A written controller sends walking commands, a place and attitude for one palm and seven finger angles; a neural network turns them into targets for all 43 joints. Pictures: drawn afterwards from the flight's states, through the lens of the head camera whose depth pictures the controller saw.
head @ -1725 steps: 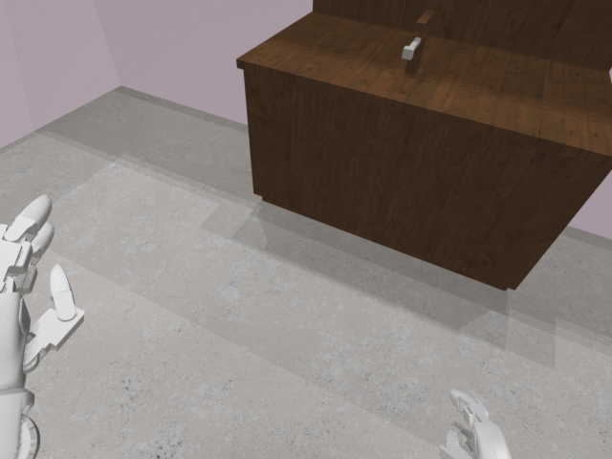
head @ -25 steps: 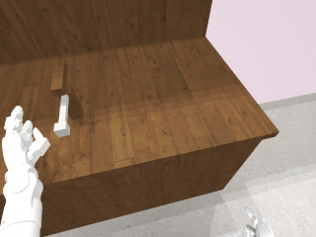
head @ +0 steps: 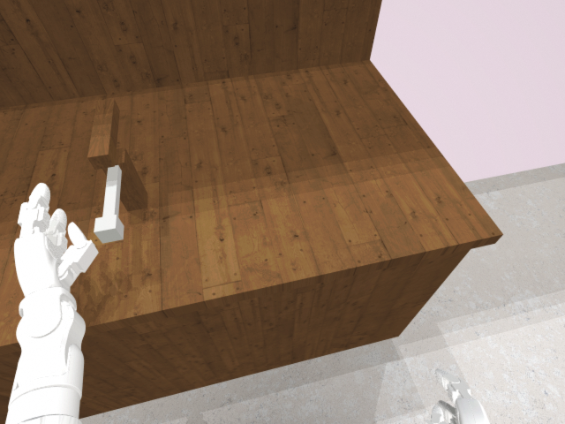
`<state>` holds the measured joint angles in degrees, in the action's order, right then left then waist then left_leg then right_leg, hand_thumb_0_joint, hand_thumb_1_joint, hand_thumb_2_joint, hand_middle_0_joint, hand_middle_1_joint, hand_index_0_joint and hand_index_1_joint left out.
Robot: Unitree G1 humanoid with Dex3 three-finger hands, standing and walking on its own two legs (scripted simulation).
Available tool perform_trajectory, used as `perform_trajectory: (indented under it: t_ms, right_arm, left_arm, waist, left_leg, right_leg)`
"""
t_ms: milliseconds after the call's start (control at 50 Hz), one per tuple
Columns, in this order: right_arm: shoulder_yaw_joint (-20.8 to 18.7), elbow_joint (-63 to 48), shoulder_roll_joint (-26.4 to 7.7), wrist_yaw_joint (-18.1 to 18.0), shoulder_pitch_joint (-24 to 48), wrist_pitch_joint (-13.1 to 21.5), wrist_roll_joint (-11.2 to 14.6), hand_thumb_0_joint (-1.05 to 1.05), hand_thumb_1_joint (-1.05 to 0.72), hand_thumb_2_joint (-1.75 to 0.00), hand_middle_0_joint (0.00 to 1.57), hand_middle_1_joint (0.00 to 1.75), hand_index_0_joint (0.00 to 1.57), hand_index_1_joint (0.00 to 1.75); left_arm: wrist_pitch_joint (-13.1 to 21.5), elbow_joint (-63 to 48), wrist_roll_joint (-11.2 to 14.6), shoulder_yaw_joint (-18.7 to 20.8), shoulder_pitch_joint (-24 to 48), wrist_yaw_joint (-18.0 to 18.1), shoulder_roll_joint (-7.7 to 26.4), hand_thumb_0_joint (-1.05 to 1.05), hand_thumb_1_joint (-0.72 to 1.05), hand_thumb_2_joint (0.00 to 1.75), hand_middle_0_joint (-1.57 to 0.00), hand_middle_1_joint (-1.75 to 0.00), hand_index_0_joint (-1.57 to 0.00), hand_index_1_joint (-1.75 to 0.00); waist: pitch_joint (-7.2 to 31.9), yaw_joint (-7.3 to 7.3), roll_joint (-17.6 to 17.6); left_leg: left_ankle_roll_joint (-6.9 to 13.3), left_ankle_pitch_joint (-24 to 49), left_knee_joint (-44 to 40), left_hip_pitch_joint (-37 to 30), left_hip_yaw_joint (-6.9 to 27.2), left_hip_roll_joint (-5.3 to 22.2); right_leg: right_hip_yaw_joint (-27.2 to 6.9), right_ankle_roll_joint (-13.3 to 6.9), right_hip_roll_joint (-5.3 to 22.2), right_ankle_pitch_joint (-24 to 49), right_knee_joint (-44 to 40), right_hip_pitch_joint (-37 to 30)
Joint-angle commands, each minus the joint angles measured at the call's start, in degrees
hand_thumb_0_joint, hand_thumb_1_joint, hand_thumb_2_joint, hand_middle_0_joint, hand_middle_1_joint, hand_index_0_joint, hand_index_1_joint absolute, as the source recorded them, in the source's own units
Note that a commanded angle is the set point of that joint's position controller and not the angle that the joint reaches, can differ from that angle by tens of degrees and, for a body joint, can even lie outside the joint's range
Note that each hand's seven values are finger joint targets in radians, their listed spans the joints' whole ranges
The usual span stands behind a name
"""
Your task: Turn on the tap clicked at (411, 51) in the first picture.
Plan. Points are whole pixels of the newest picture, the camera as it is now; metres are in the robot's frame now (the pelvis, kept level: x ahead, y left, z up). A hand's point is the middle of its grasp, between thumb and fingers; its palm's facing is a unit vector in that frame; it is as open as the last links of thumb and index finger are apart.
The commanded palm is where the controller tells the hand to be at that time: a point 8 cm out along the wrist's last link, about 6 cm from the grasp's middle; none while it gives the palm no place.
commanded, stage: push the lever round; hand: left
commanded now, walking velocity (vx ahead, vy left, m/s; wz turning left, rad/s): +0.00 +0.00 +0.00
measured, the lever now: (109, 229) +0.35 +0.27 +0.08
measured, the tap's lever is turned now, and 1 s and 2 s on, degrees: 0 11 38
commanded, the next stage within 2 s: none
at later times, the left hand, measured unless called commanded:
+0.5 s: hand (107, 243) +0.33 +0.27 +0.07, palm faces +0.50 -0.86 -0.08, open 7.7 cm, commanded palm +0.29 +0.30 +0.07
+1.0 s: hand (126, 244) +0.33 +0.24 +0.07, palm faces +0.55 -0.83 -0.06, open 7.7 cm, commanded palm +0.29 +0.27 +0.07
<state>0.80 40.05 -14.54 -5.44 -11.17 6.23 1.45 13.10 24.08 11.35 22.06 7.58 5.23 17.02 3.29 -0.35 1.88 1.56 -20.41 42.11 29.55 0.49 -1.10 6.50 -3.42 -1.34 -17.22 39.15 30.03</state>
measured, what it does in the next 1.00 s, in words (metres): stands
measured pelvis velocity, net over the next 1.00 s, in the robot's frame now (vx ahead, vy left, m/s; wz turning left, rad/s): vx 0.00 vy -0.01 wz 0.00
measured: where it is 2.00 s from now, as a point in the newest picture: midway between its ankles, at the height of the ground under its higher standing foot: outside the picture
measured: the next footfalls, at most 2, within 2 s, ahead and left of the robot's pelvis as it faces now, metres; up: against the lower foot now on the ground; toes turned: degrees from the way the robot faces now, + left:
none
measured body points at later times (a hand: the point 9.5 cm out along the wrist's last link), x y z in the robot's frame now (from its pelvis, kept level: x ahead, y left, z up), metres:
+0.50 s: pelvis +0.01 +0.00 +0.00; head +0.05 -0.01 +0.45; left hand +0.30 +0.31 +0.08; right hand +0.15 -0.25 -0.11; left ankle +0.01 +0.10 -0.71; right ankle +0.03 -0.08 -0.71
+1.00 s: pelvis +0.00 -0.01 +0.00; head +0.03 -0.02 +0.45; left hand +0.29 +0.28 +0.08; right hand +0.16 -0.25 -0.10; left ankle +0.01 +0.10 -0.71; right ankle +0.03 -0.08 -0.71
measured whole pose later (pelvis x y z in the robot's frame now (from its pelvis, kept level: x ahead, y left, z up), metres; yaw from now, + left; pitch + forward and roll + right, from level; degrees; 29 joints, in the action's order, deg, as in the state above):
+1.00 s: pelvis +0.00 -0.01 +0.00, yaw +0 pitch +7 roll -1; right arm 0.5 39.3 -13.7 -3.9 -10.7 3.9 0.4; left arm 12.1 19.5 7.7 15.0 6.3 17.2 10.3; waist 3.9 -0.4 2.1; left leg 1.0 -20.2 41.2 27.8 0.8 -1.0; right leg 6.7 -3.9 -1.6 -17.3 38.5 28.3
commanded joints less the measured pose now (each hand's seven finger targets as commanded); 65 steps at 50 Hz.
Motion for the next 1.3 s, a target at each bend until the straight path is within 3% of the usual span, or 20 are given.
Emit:
perform_trajectory:
  t_ms: [0,80,140,180,260,400,480,540,660,780,860,880,900,980,1060,1080,1160,1180,1200,1280]
  right_arm:
    - [-2.54,-7.8,-8.11,-0.28,1.32,1.78,-0.2,0.0,-0.9,-0.9,0.2,0.3,0.2,0.3]
    - [-2.82,-7.87,-8.11,0.33,0.73,1.8,-0.39,0.0,-0.9,-0.9,0.2,0.3,0.2,0.3]
    - [-3.12,-8.15,-8.33,0.6,0.31,1.54,-0.49,0.0,-0.9,-0.9,0.2,0.3,0.2,0.3]
    - [-3.06,-7.78,-8.25,0.45,0.61,1.07,-0.22,0.0,-0.9,-0.9,0.2,0.3,0.2,0.3]
    - [-3.15,-8.06,-8.07,0.57,0.55,1.39,-0.4,0.0,-0.9,-0.9,0.2,0.3,0.2,0.3]
    - [-3.37,-7.51,-7.85,0.64,0.88,1.39,-0.55,0.0,-0.9,-0.9,0.2,0.3,0.2,0.3]
    - [-3.24,-7.61,-7.7,0.58,1.46,1.38,-0.5,0.0,-0.9,-0.9,0.2,0.3,0.2,0.3]
    - [-3.23,-8.19,-7.58,0.88,1.63,1.59,-0.73,0.0,-0.9,-0.9,0.2,0.3,0.2,0.3]
    - [-2.98,-8.1,-7.49,0.87,2.36,1.3,-0.69,0.0,-0.9,-0.9,0.2,0.3,0.2,0.3]
    - [-2.68,-8.26,-7.1,0.97,3.52,0.73,-0.85,0.0,-0.9,-0.9,0.2,0.3,0.2,0.3]
    - [-2.67,-8.61,-6.73,1.26,3.83,0.66,-1.17,0.0,-0.9,-0.9,0.2,0.3,0.2,0.3]
    - [-2.76,-8.31,-6.94,1.1,3.72,0.44,-1.22,0.0,-0.9,-0.9,0.2,0.3,0.2,0.3]
    - [-2.63,-8.45,-6.73,1.2,3.89,0.31,-1.24,0.0,-0.9,-0.9,0.2,0.3,0.2,0.3]
    - [-2.62,-7.84,-6.77,0.9,4.42,-0.13,-1.29,0.0,-0.9,-0.9,0.2,0.3,0.2,0.3]
    - [-2.51,-7.97,-6.44,1.17,4.72,-0.14,-1.65,0.0,-0.9,-0.9,0.2,0.3,0.2,0.3]
    - [-2.66,-7.52,-6.64,1.02,4.56,-0.33,-1.65,0.0,-0.9,-0.9,0.2,0.3,0.2,0.3]
    - [-2.68,-8.04,-6.29,1.36,4.89,-0.85,-2.02,0.0,-0.9,-0.9,0.2,0.3,0.2,0.3]
    - [-2.92,-7.64,-6.31,1.28,4.81,-1.13,-1.97,0.0,-0.9,-0.9,0.2,0.3,0.2,0.3]
    - [-2.75,-8.09,-5.99,1.48,5.13,-1.42,-1.98,0.0,-0.9,-0.9,0.2,0.3,0.2,0.3]
    - [-2.91,-7.88,-6.05,1.63,5.55,-2.07,-2.21,0.0,-0.9,-0.9,0.2,0.3,0.2,0.3]
  left_arm:
    - [3.39,-12.02,-0.54,4.93,13.06,1.22,15.46,0.0,0.9,0.9,-0.15,-0.15,-0.15,-0.15]
    - [4.06,-13.76,-1.22,3.14,12.16,2.08,13.25,0.0,0.9,0.9,-0.15,-0.15,-0.15,-0.15]
    - [3.7,-12.51,-0.66,3.6,9.39,2.33,12.85,0.0,0.9,0.9,-0.15,-0.15,-0.15,-0.15]
    - [3.4,-12.38,-1.07,4.86,9.86,2.43,14.39,0.0,0.9,0.9,-0.15,-0.15,-0.15,-0.15]
    - [4.07,-15.84,-1.35,1.18,12.02,2.73,11.29,0.0,0.9,0.9,-0.15,-0.15,-0.15,-0.15]
    - [4.87,-16.45,-1.87,-0.09,11.71,4.08,9.43,0.0,0.9,0.9,-0.15,-0.15,-0.15,-0.15]
    - [4.64,-17.47,-2.55,-0.25,11.36,4.55,9.66,0.0,0.9,0.9,-0.15,-0.15,-0.15,-0.15]
    - [4.6,-17.79,-2.24,-2.61,9.71,4.97,6.84,0.0,0.9,0.9,-0.15,-0.15,-0.15,-0.15]
    - [4.15,-17.38,-2.83,-3.54,11.37,6.25,6.51,0.0,0.9,0.9,-0.15,-0.15,-0.15,-0.15]
    - [3.57,-17.4,-3.79,-2.73,11.86,9.17,6.55,0.0,0.9,0.9,-0.15,-0.15,-0.15,-0.15]
    - [3.58,-18.62,-4.26,-6.87,13.31,10.66,2.55,0.0,0.9,0.9,-0.15,-0.15,-0.15,-0.15]
    - [3.39,-18.02,-4.65,-4.03,12.54,11.51,4.93,0.0,0.9,0.9,-0.15,-0.15,-0.15,-0.15]
    - [3.39,-18.39,-4.63,-6.51,14.02,11.65,2.67,0.0,0.9,0.9,-0.15,-0.15,-0.15,-0.15]
    - [2.9,-16.97,-5.39,-5.43,16.33,13.6,3.83,0.0,0.9,0.9,-0.15,-0.15,-0.15,-0.15]
    - [2.77,-17.73,-6.39,-10.32,18.76,15.69,-0.67,0.0,0.9,0.9,-0.15,-0.15,-0.15,-0.15]
    - [2.48,-16.41,-6.63,-7.36,17.65,16.65,1.66,0.0,0.9,0.9,-0.15,-0.15,-0.15,-0.15]
    - [1.94,-16.83,-7.34,-10.2,18.39,18.74,-1.44,0.0,0.9,0.9,-0.15,-0.15,-0.15,-0.15]
    - [1.75,-16.36,-7.87,-7.27,17.3,19.7,1.08,0.0,0.9,0.9,-0.15,-0.15,-0.15,-0.15]
    - [1.63,-17.08,-8.15,-9.78,17.95,20.11,-1.25,0.0,0.9,0.9,-0.15,-0.15,-0.15,-0.15]
    - [0.62,-15.95,-9.11,-8.8,16.97,22.6,-1.01,0.0,0.9,0.9,-0.15,-0.15,-0.15,-0.15]
  waist:
    - [15.56,-0.31,1.68]
    - [15.77,-0.05,2.92]
    - [15.48,-0.04,-0.92]
    - [14.67,-0.25,0.69]
    - [15.31,0.52,2.68]
    - [15.27,0.81,0.34]
    - [15.01,0.37,3.26]
    - [15.39,0.31,0.76]
    - [14.13,0.83,-0.29]
    - [13.55,0.13,1.15]
    - [14.49,0.71,0.96]
    - [14.6,0.21,0.07]
    - [15.09,0.97,-0.7]
    - [13.61,1.02,-0.2]
    - [14.31,1.61,0.44]
    - [14.24,1.09,-0.46]
    - [15.88,1.06,-1.47]
    - [16.44,0.47,-1.19]
    - [16.2,0.76,-0.18]
    - [15.0,0.48,-1.23]
  left_leg:
    - [-0.44,10.6,-6.43,-3.12,3.14,0.08]
    - [-1.06,14.71,-5.9,-5.12,3.23,0.52]
    - [-0.73,14.82,-5.7,-3.77,2.66,0.45]
    - [-0.54,14.08,-5.79,-3.25,2.59,0.46]
    - [-1.26,15.61,-5.96,-5.44,2.89,0.52]
    - [-1.19,14.76,-5.93,-5.41,2.8,0.47]
    - [-1.58,15.77,-6.12,-6.2,2.94,0.5]
    - [-1.52,15.67,-6.19,-6.41,2.95,0.47]
    - [-1.44,13.06,-6.44,-5.8,3.08,0.53]
    - [-1.13,10.97,-6.64,-4.63,2.99,0.24]
    - [-0.94,10.92,-6.36,-5.59,2.76,0.15]
    - [-0.88,11.12,-6.42,-5.14,3.07,0.23]
    - [-0.74,10.77,-6.21,-5.38,2.98,0.14]
    - [-0.62,8.53,-6.46,-4.52,3.08,0.17]
    - [-0.84,8.58,-6.44,-5.78,3.29,0.18]
    - [-0.69,8.16,-6.46,-5.05,3.42,0.16]
    - [-0.71,10.05,-6.28,-5.31,2.92,0.01]
    - [-0.79,10.09,-6.32,-5.1,3.05,0.14]
    - [-0.89,10.71,-6.38,-5.29,2.91,0.06]
    - [-0.76,10.74,-6.51,-4.87,2.92,0.25]
  right_leg:
    - [-5.7,1.89,1.27,9.59,-4.88,-11.86]
    - [-5.2,1.62,0.83,12.73,-4.37,-11.17]
    - [-5.4,1.97,0.92,14.39,-4.55,-12.41]
    - [-5.73,1.85,1.05,13.78,-4.68,-12.38]
    - [-5.3,1.57,0.82,13.88,-4.51,-11.35]
    - [-5.21,1.77,0.92,13.4,-4.66,-11.45]
    - [-5.23,1.47,0.97,13.61,-4.64,-11.32]
    - [-5.06,1.6,0.91,13.82,-4.81,-11.75]
    - [-5.13,1.7,1.03,11.51,-5.27,-10.72]
    - [-5.57,1.67,1.39,9.76,-5.78,-11.33]
    - [-5.65,1.77,1.55,10.05,-5.95,-11.23]
    - [-5.58,1.65,1.43,10.08,-5.89,-11.8]
    - [-5.58,1.9,1.57,9.96,-5.82,-11.42]
    - [-5.96,1.85,1.67,7.45,-6.61,-10.65]
    - [-5.61,1.79,1.75,7.16,-6.46,-9.78]
    - [-5.79,1.8,1.69,6.77,-6.63,-10.32]
    - [-5.88,1.93,1.95,9.22,-6.41,-11.83]
    - [-5.97,1.87,1.89,8.99,-6.29,-12.31]
    - [-5.94,1.82,2.05,9.63,-6.16,-12.3]
    - [-5.93,1.84,2.02,9.6,-6.61,-12.27]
